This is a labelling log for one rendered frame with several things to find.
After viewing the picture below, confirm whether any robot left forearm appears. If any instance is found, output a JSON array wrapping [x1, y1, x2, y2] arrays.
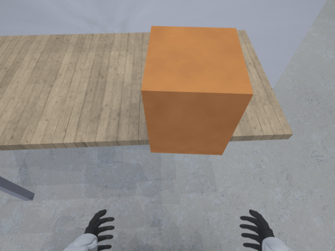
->
[[63, 233, 98, 251]]

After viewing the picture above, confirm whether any table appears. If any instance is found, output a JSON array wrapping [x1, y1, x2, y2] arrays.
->
[[0, 30, 293, 201]]

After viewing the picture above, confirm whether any robot right forearm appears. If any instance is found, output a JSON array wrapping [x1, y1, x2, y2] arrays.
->
[[262, 237, 293, 251]]

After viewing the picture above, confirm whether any robot right hand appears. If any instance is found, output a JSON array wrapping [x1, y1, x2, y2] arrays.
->
[[240, 210, 275, 251]]

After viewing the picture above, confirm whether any carton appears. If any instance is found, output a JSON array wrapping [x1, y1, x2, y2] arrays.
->
[[141, 26, 253, 155]]

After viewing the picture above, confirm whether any robot left hand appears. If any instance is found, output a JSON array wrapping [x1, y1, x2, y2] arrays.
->
[[84, 209, 115, 251]]

